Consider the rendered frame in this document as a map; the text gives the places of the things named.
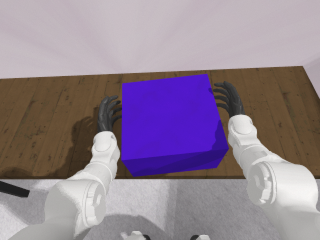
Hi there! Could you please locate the left robot upper arm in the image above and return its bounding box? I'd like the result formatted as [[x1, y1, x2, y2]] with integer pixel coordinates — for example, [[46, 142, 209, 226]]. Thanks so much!
[[8, 179, 106, 240]]

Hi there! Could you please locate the carton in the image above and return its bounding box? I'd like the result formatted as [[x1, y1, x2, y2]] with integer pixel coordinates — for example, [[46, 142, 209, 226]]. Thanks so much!
[[121, 74, 229, 177]]

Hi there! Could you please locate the right robot forearm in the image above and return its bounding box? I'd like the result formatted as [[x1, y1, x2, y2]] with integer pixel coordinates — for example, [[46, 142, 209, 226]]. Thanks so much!
[[228, 114, 318, 203]]

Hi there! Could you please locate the right robot upper arm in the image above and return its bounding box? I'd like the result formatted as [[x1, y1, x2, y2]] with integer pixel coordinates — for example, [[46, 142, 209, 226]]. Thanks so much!
[[246, 161, 320, 240]]

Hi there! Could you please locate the table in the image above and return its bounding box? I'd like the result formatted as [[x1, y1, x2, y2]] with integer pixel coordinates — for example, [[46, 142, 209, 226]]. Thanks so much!
[[0, 66, 320, 198]]

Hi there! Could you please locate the robot left hand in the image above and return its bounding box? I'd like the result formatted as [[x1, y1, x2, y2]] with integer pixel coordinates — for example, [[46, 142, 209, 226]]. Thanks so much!
[[97, 95, 122, 133]]

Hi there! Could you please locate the robot left shin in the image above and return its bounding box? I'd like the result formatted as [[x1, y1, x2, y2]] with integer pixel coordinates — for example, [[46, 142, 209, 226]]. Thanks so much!
[[131, 231, 145, 238]]

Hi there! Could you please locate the left robot forearm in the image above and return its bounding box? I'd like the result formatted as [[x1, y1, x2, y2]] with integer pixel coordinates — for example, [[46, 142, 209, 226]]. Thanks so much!
[[44, 131, 121, 218]]

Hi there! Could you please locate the robot right hand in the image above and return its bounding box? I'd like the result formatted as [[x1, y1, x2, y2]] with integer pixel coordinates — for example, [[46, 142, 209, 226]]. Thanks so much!
[[213, 81, 246, 118]]

